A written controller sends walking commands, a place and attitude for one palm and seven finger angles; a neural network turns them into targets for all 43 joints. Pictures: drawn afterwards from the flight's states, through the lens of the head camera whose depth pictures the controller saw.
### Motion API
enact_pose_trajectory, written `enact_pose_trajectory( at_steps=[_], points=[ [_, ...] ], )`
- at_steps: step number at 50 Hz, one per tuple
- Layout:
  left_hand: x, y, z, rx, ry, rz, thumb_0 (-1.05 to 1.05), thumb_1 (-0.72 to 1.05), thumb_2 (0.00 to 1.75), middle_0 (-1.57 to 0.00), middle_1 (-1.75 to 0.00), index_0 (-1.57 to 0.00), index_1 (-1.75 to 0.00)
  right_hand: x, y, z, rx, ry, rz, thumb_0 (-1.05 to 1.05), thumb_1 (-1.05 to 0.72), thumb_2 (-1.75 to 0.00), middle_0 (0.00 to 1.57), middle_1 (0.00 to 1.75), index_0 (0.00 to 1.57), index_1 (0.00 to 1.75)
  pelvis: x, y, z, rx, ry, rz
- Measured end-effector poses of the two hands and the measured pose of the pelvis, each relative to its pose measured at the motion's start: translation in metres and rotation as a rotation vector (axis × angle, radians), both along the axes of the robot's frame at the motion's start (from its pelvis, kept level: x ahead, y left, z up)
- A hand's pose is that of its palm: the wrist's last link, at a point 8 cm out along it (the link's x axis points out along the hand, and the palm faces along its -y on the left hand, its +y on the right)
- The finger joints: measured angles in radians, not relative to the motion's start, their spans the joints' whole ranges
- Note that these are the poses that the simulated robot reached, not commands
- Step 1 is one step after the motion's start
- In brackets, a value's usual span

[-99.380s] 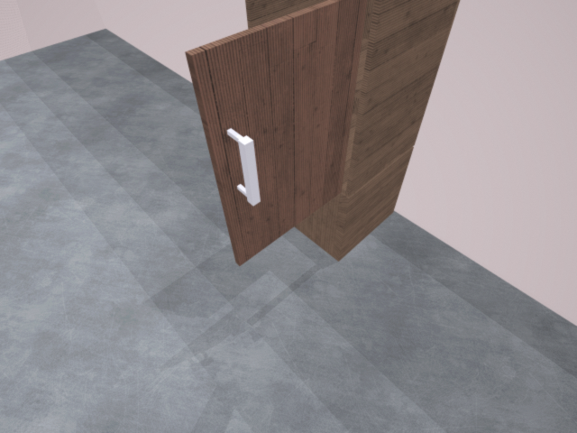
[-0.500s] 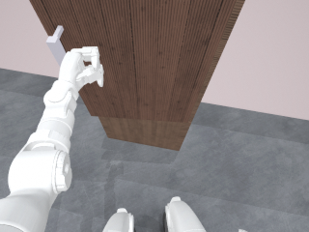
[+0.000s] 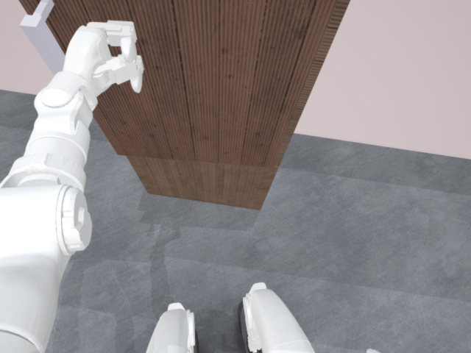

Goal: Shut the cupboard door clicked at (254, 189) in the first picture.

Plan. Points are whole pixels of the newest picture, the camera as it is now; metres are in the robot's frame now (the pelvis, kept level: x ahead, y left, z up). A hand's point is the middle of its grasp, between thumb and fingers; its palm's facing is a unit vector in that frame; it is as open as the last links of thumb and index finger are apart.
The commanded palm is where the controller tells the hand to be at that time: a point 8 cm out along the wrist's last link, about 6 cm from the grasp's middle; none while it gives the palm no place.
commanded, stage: push the door shut along its arc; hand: left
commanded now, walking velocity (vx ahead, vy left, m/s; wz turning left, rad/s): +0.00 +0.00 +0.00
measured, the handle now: (67, 60) +0.58 +0.20 +0.10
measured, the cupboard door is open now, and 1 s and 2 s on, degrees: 4 0 0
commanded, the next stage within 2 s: pull the fist back off the door in 0.42 s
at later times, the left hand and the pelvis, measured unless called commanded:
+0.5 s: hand (139, 58) +0.56 +0.08 +0.12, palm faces -0.42 -0.90 -0.03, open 2.9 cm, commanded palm +0.61 +0.09 +0.11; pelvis -0.01 +0.01 -0.02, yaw +1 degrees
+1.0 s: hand (157, 58) +0.56 +0.06 +0.11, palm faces +0.05 -0.99 -0.10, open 2.9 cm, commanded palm +0.54 +0.09 +0.11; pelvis -0.02 +0.01 -0.02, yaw +1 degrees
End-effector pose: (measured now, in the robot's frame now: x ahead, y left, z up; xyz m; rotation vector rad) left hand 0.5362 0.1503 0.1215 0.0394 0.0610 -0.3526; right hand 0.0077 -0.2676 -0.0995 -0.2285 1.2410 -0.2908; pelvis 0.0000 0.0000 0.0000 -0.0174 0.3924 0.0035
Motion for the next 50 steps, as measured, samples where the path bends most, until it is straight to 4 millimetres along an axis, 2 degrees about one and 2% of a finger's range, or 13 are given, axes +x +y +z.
enact_pose_trajectory(
  at_steps=[11,19,27,30,35,39,44,50],
  points=[
    [0.022,-0.009,-0.001,-0.002,0.006,-0.048,-0.01,0.95,0.98,-1.30,-1.50,-1.30,-1.50,-0.024,0.008,-0.007,-0.017,0.060,-0.009,0.00,-0.91,-0.90,0.21,0.30,0.20,0.30,-0.005,0.005,-0.011,-0.015,0.044,0.005],
    [0.025,-0.005,-0.002,0.009,0.018,-0.069,-0.05,0.89,1.02,-1.30,-1.50,-1.30,-1.50,-0.042,0.018,-0.008,-0.018,0.108,-0.011,0.00,-0.91,-0.90,0.21,0.30,0.20,0.30,-0.008,0.010,-0.017,-0.026,0.060,0.014],
    [0.024,-0.009,-0.002,0.010,0.024,-0.089,-0.05,0.93,1.06,-1.30,-1.50,-1.30,-1.50,-0.049,0.024,-0.005,-0.037,0.121,-0.005,0.00,-0.91,-0.90,0.21,0.30,0.21,0.30,-0.011,0.016,-0.018,-0.035,0.064,0.027],
    [0.021,-0.011,-0.004,-0.024,0.022,0.015,-0.05,0.86,1.07,-1.30,-1.50,-1.33,-1.50,-0.047,0.027,-0.005,-0.028,0.118,0.029,0.00,-0.91,-0.90,0.21,0.30,0.20,0.30,-0.011,0.018,-0.018,-0.041,0.075,0.036],
    [0.011,-0.018,-0.010,-0.104,0.039,0.309,-0.07,0.73,1.06,-1.30,-1.50,-1.35,-1.50,-0.040,0.035,-0.009,0.019,0.109,0.094,0.00,-0.91,-0.90,0.21,0.30,0.20,0.30,-0.014,0.019,-0.019,-0.036,0.072,0.041],
    [0.003,-0.028,-0.010,-0.062,-0.016,0.469,-0.07,0.74,1.05,-1.30,-1.50,-1.33,-1.50,-0.036,0.039,-0.013,0.047,0.080,0.114,0.00,-0.91,-0.90,0.21,0.30,0.20,0.30,-0.018,0.018,-0.021,-0.033,0.072,0.039],
    [0.002,-0.039,-0.007,0.058,-0.105,0.448,-0.04,0.87,1.09,-1.30,-1.50,-1.31,-1.50,-0.045,0.040,-0.018,0.069,0.080,0.077,0.00,-0.91,-0.90,0.21,0.30,0.20,0.30,-0.022,0.015,-0.024,-0.026,0.065,0.032],
    [0.002,-0.038,-0.005,0.061,-0.059,0.402,-0.04,0.92,1.04,-1.30,-1.50,-1.31,-1.50,-0.066,0.037,-0.015,0.088,0.136,0.025,0.00,-0.91,-0.90,0.21,0.30,0.20,0.30,-0.024,0.013,-0.017,-0.014,0.047,0.022]
  ],
)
